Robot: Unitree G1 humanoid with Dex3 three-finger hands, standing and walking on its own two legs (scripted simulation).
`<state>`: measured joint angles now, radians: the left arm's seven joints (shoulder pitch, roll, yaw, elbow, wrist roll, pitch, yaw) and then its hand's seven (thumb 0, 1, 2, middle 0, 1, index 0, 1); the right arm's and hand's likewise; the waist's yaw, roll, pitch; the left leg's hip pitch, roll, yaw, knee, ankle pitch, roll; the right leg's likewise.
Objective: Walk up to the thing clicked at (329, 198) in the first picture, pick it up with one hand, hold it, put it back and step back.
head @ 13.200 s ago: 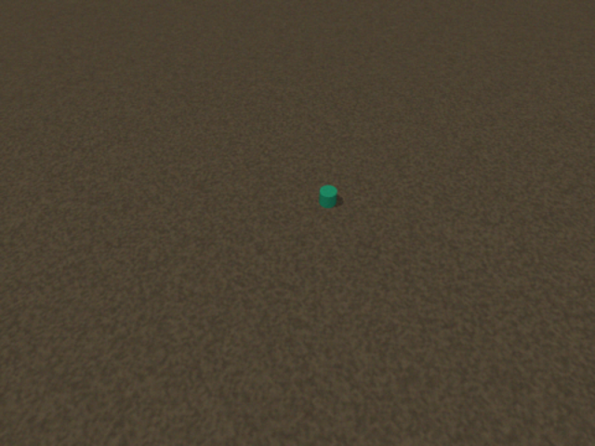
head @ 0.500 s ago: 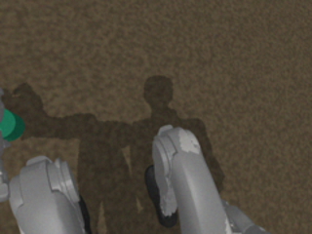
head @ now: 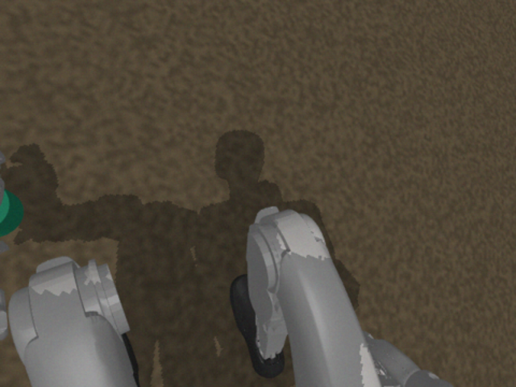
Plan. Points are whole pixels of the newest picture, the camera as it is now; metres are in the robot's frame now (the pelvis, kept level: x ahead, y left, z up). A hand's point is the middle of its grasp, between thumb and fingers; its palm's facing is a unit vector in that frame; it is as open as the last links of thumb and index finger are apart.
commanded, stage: rest palm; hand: left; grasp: from above
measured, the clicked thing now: out of the picture +0.41 +0.32 -0.25
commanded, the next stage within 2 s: close in 0.30 s
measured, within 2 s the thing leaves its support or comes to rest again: neither
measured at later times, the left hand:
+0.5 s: hand out of the picture +0.39 +0.32 -0.24, palm faces -0.44 -0.17 -0.88, open 13.9 cm
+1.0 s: hand out of the picture +0.39 +0.32 -0.24, palm faces -0.44 -0.16 -0.88, open 12.8 cm
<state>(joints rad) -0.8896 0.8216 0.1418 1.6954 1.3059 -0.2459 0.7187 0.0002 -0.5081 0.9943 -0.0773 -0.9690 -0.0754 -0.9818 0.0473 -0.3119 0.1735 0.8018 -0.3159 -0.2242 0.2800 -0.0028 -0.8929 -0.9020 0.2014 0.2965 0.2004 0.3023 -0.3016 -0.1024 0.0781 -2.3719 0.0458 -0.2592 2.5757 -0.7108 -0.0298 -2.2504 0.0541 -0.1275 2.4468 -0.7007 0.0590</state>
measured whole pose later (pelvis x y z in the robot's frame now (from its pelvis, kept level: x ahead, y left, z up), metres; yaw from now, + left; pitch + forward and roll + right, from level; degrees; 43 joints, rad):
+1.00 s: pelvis -0.01 +0.00 +0.00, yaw -1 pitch +25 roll -13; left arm -0.92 0.88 0.12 1.77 1.26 -0.25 0.71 0.00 -0.30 0.77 -0.24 -0.93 -0.28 -0.90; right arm 0.04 -0.33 0.24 0.77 -0.31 -0.29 0.31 0.00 -0.89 -0.90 0.20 0.30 0.20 0.30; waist -0.32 -0.12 0.13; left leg -2.35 0.05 -0.28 2.58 -0.70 -0.02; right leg -2.22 0.07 -0.14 2.43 -0.68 0.07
